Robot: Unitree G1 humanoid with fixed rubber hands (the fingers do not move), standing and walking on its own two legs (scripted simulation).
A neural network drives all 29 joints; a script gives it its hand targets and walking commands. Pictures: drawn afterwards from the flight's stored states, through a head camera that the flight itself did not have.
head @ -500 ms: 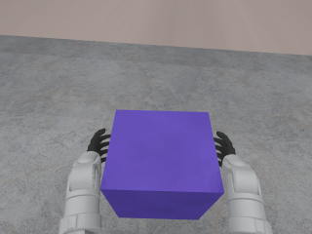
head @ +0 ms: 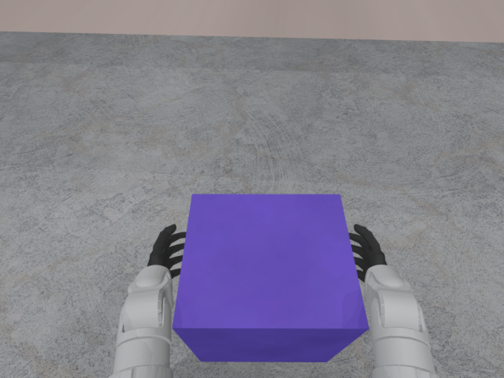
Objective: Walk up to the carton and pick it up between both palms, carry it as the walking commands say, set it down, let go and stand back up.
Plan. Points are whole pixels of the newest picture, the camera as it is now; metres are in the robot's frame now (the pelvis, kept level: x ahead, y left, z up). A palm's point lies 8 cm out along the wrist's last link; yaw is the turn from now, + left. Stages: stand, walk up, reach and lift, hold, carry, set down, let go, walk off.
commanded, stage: set down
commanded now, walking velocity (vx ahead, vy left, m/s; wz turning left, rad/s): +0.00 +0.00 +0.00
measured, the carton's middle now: (264, 284) +0.29 +0.00 -0.09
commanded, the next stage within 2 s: none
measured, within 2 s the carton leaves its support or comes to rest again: neither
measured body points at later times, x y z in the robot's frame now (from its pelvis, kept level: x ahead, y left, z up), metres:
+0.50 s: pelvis -0.05 -0.01 -0.04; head +0.10 -0.01 +0.38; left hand +0.31 +0.18 -0.09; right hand +0.32 -0.17 -0.10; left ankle +0.00 +0.11 -0.74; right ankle +0.01 -0.11 -0.74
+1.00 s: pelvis -0.05 +0.00 -0.11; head +0.15 +0.00 +0.29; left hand +0.34 +0.18 -0.18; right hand +0.36 -0.17 -0.18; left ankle +0.00 +0.12 -0.74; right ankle +0.01 -0.11 -0.74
